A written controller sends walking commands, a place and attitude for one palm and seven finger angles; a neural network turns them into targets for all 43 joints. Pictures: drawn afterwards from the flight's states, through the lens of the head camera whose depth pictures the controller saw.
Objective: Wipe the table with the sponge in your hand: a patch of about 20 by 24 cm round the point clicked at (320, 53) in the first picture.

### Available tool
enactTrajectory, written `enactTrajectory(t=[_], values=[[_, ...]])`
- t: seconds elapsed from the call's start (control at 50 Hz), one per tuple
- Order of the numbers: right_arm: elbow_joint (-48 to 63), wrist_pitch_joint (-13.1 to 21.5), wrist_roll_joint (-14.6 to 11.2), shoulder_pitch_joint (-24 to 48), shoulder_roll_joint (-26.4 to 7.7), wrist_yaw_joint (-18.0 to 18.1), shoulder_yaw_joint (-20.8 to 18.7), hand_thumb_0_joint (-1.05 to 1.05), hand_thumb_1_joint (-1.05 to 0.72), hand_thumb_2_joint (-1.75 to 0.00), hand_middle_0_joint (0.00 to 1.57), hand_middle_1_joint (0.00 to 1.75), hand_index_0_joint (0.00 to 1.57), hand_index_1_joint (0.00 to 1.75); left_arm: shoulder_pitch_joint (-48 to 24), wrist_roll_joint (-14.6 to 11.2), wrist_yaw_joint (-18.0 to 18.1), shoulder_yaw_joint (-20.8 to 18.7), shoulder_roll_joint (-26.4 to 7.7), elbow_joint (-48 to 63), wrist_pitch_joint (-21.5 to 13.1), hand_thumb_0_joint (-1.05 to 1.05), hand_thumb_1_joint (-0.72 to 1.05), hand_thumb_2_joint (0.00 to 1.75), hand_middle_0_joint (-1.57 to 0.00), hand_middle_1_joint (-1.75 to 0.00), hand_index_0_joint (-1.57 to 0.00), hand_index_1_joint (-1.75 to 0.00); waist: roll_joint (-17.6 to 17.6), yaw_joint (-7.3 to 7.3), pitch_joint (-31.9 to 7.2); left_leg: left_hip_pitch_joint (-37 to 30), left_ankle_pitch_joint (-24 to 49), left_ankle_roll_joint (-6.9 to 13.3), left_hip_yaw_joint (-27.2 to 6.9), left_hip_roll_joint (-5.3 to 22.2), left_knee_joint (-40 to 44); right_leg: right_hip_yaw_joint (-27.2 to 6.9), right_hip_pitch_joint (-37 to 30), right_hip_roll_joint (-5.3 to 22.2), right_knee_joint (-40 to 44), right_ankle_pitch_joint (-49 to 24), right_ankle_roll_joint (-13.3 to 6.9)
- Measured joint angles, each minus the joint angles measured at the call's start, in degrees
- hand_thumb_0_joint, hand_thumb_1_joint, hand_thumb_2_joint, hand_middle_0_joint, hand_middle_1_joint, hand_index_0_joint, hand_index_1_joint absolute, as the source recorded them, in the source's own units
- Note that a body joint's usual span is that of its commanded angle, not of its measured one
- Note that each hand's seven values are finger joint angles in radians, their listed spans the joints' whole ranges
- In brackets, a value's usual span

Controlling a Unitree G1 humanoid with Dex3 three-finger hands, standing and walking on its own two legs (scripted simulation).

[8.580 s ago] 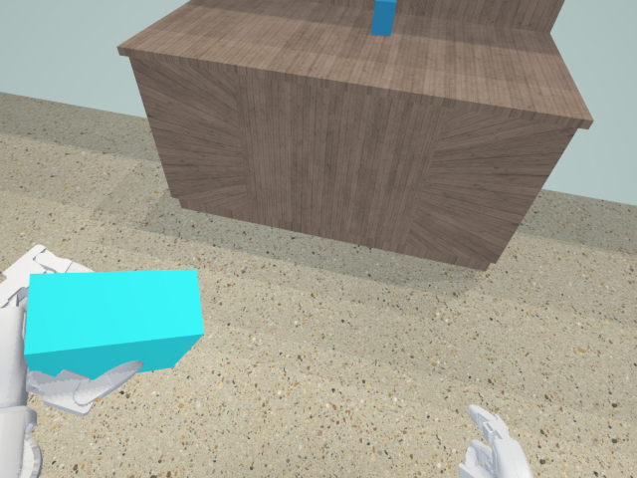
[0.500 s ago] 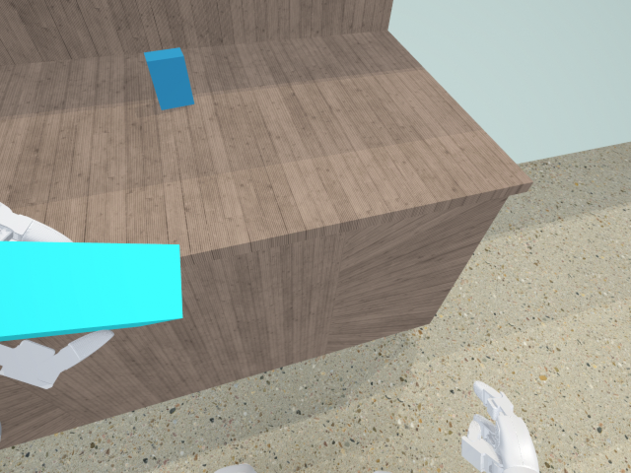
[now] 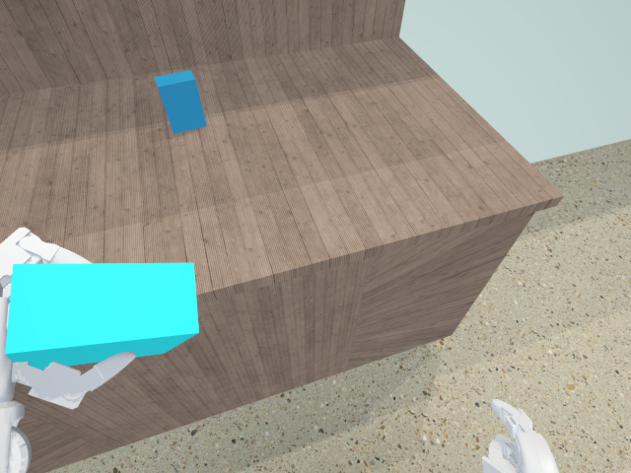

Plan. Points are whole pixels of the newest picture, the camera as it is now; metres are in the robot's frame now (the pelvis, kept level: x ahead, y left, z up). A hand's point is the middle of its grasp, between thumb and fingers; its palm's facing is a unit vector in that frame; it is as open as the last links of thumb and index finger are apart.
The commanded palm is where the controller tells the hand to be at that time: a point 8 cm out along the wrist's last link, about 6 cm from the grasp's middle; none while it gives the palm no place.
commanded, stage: come to a stop and stand still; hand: left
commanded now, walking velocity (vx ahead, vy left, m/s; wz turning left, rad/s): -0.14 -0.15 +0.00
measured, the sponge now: (131, 316) +0.24 +0.19 +0.14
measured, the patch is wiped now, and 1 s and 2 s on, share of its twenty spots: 0.00 0.00 0.00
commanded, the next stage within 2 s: look again from close up in 1.22 s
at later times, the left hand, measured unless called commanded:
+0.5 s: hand (55, 373) +0.18 +0.23 +0.16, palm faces +0.35 -0.84 -0.40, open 10.7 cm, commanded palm +0.13 +0.27 +0.18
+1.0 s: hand (22, 432) +0.13 +0.23 +0.15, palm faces +0.37 -0.85 -0.37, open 10.6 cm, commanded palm +0.08 +0.27 +0.18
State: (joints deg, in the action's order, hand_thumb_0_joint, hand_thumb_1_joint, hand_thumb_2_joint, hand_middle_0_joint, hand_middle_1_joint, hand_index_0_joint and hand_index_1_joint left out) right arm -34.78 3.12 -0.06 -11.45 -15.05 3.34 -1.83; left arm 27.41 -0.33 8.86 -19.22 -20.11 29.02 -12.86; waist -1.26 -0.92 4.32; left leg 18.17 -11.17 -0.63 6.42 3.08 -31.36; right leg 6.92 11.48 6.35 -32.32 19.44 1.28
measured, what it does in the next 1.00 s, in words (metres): steps on the spot: left foot, then right foot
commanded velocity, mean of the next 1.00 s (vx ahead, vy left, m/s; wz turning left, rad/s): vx -0.01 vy -0.03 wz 0.00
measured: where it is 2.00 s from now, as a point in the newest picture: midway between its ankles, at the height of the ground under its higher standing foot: outside the picture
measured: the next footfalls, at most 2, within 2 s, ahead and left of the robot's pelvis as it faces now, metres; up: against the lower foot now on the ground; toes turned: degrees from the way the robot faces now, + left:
left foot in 0.02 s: +0.09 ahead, +0.14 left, +0.00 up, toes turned +7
right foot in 0.28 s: +0.04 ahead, -0.08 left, +0.00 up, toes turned -3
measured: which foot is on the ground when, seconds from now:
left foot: up 0.00-0.00, down 0.02-0.34, up 0.36-0.56, down 0.58-1.00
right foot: down 0.00-0.02, up 0.04-0.26, down 0.28-1.00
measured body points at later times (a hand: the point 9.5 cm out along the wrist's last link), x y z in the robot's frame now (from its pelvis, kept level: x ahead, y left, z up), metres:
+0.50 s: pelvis -0.04 +0.00 +0.00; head -0.03 -0.01 +0.45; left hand +0.15 +0.27 +0.18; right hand +0.11 -0.23 -0.10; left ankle -0.03 +0.12 -0.71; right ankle +0.00 -0.08 -0.73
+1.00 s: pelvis -0.09 +0.00 +0.00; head -0.09 +0.00 +0.45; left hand +0.11 +0.28 +0.17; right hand +0.07 -0.23 -0.09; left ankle -0.05 +0.11 -0.73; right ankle +0.00 -0.08 -0.73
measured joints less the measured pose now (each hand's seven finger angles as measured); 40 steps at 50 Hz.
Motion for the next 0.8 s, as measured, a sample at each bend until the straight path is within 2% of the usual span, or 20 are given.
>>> enactTrajectory(t=[0.02,0.04,0.08,0.14,0.2,0.28,0.3,0.34,0.38,0.42,0.46,0.5,0.58,0.6,0.66,0.72,0.8], values=[[0.8,0.1,-0.1,0.2,-0.4,0.2,-0.5,0.01,-0.91,-0.9,0.2,0.3,0.2,0.3,0.5,-0.2,0.0,0.0,-0.4,1.7,-0.1,-0.01,-0.54,1.01,-0.66,-1.39,-0.66,-1.38,0.5,-0.1,0.1,-1.4,2.1,0.3,0.1,0.5,2.0,-0.1,0.5,-0.4,-1.9,1.1,0.5],[1.0,0.1,-0.2,0.8,0.4,0.5,-1.1,0.01,-0.91,-0.9,0.2,0.3,0.2,0.3,0.3,-0.3,0.0,-0.4,-1.5,2.6,-0.2,-0.01,-0.54,1.01,-0.66,-1.39,-0.66,-1.38,-0.8,-0.02,0.4,-1.4,0.8,0.5,0.8,0.1,1.0,-1.3,1.5,0.1,-4.6,2.4,0.5],[1.5,0.1,-0.2,1.6,2.5,0.3,-1.3,0.01,-0.91,-0.9,0.19,0.3,0.19,0.3,-0.3,-0.3,-0.1,-1.4,-3.6,2.7,-0.7,-0.01,-0.54,1.01,-0.66,-1.39,-0.66,-1.38,-2.9,0.46,0.8,-1.4,-1.5,0.7,1.8,-0.3,-0.5,-4.3,4.0,-1.0,-11.0,8.2,0.1],[2.4,1.0,0.2,1.9,4.8,-0.6,0.2,0.01,-0.91,-0.9,0.19,0.3,0.19,0.3,-1.2,-0.6,-0.3,-3.1,-4.9,1.6,0.0,-0.01,-0.54,1.01,-0.66,-1.39,-0.66,-1.38,-2.8,0.19,0.7,-1.4,-1.0,0.6,1.2,0.6,0.5,-3.9,6.3,-3.8,-14.6,9.3,0.0],[3.2,2.2,0.1,1.7,6.2,-1.9,1.7,0.01,-0.91,-0.9,0.2,0.3,0.2,0.3,-1.2,-1.3,-0.1,-4.1,-4.5,2.2,1.0,-0.01,-0.53,1.01,-0.66,-1.39,-0.66,-1.38,-1.6,0.62,0.8,-1.2,0.1,0.3,0.9,1.9,1.4,-2.5,6.4,-5.8,-10.7,6.6,0.1],[3.7,3.1,-0.1,1.2,7.0,-2.8,3.3,0.01,-0.9,-0.9,0.2,0.3,0.2,0.3,0.4,-2.0,-0.4,-3.3,-2.8,3.5,1.9,-0.01,-0.53,1.01,-0.66,-1.39,-0.66,-1.38,0.4,1.39,0.8,0.0,0.3,-0.1,1.1,2.6,0.2,-1.5,3.8,-6.6,-1.8,1.9,0.1],[3.5,3.1,-0.2,1.3,6.9,-2.8,3.5,0.01,-0.9,-0.9,0.2,0.3,0.2,0.3,0.4,-1.9,-0.6,-2.7,-2.3,3.3,1.9,-0.01,-0.53,1.01,-0.66,-1.39,-0.66,-1.38,1.3,1.53,1.1,0.3,0.2,-0.3,0.9,2.9,-0.6,-1.2,3.3,-7.0,-0.1,-2.2,-0.9],[2.4,2.5,-0.3,1.2,6.4,-2.6,3.7,0.01,-0.9,-0.9,0.2,0.3,0.2,0.3,0.4,-1.7,-1.0,-1.2,-1.2,2.0,2.2,-0.01,-0.53,1.01,-0.66,-1.39,-0.66,-1.38,3.5,1.41,1.4,0.8,-0.7,-0.5,-0.2,3.7,-2.0,-0.1,2.6,-7.9,0.8,-5.1,-3.4],[1.0,1.7,-0.4,0.8,6.0,-2.2,3.8,0.01,-0.9,-0.9,0.2,0.3,0.2,0.3,1.0,-2.0,-1.3,-0.2,-0.4,0.9,2.9,-0.01,-0.53,1.01,-0.66,-1.39,-0.66,-1.38,3.8,1.65,0.5,1.7,-6.0,-0.7,-1.7,2.5,-4.7,-0.3,3.1,-7.8,0.7,-5.0,-4.9],[-0.2,0.9,-0.3,0.3,5.5,-1.8,3.7,0.01,-0.9,-0.9,0.2,0.3,0.2,0.3,1.5,-2.2,-1.4,0.5,0.5,-0.4,3.6,-0.01,-0.53,1.01,-0.66,-1.39,-0.66,-1.38,3.4,1.98,-0.6,2.7,-10.0,-0.5,-3.5,0.6,-10.2,-1.0,3.7,-7.6,1.1,-5.2,-5.3],[-1.2,0.2,-0.3,-0.2,4.9,-1.2,3.7,0.01,-0.9,-0.9,0.2,0.3,0.2,0.3,1.7,-2.2,-1.2,0.9,0.9,-1.5,4.3,-0.01,-0.53,1.01,-0.66,-1.39,-0.66,-1.38,2.8,1.88,-1.6,2.5,-11.4,-0.4,-4.3,-0.8,-13.4,-1.4,4.1,-7.3,2.0,-6.1,-5.3],[-1.9,0.1,-0.2,-0.8,4.3,-0.6,3.5,0.01,-0.9,-0.9,0.2,0.3,0.2,0.3,1.0,-2.0,-0.9,1.2,0.9,-2.2,4.6,-0.01,-0.53,1.01,-0.66,-1.39,-0.66,-1.38,2.1,1.53,-2.2,0.9,-11.4,-0.2,-4.3,-1.5,-12.3,-1.1,4.3,-7.3,3.0,-7.0,-5.3],[-2.0,0.5,0.0,-1.5,2.7,0.3,2.7,0.01,-0.91,-0.9,0.2,0.3,0.2,0.3,-1.2,-1.7,-0.2,1.2,0.1,-1.5,3.9,-0.01,-0.53,1.01,-0.66,-1.39,-0.66,-1.38,1.7,0.62,-2.4,-5.4,-5.7,0.6,-4.6,-1.4,-0.2,0.5,5.2,-7.9,3.2,-7.9,-5.0],[-2.3,0.4,0.0,-1.3,2.9,0.5,2.5,0.01,-0.91,-0.9,0.2,0.3,0.2,0.3,-1.7,-1.6,0.0,0.9,-0.3,-1.4,3.7,-0.01,-0.53,1.01,-0.66,-1.39,-0.66,-1.38,0.6,0.74,-1.8,-5.9,-4.8,0.9,-4.3,-1.9,0.6,0.2,5.0,-7.4,3.0,-8.0,-4.8],[-1.2,0.5,0.1,-1.4,3.2,0.6,2.4,0.01,-0.91,-0.9,0.2,0.3,0.2,0.3,-0.6,-1.6,0.2,-0.3,-1.4,-0.7,2.8,-0.01,-0.53,1.01,-0.66,-1.39,-0.66,-1.38,-1.3,1.05,-1.8,-7.0,-4.6,1.2,-2.9,-2.4,2.0,-1.2,4.7,-7.0,3.8,-8.7,-3.3],[0.3,1.3,0.1,-1.7,3.4,0.6,2.4,0.01,-0.91,-0.9,0.2,0.3,0.2,0.3,0.5,-1.2,0.0,-0.9,-2.3,-0.7,2.0,-0.01,-0.53,1.01,-0.66,-1.39,-0.66,-1.38,-1.2,0.8,-2.3,-6.6,-4.2,1.2,-2.6,-2.3,2.1,-1.3,5.0,-7.0,4.1,-9.0,-2.2],[0.3,2.0,0.0,-1.3,3.5,0.3,2.7,0.01,-0.91,-0.9,0.2,0.3,0.2,0.3,-0.2,-0.9,-0.2,-0.3,-1.5,-2.3,1.3,-0.01,-0.53,1.01,-0.66,-1.39,-0.66,-1.38,0.0,1.35,-2.5,-5.9,-4.1,1.0,-2.8,-2.0,1.1,-1.2,5.0,-7.4,4.9,-10.9,-4.3]])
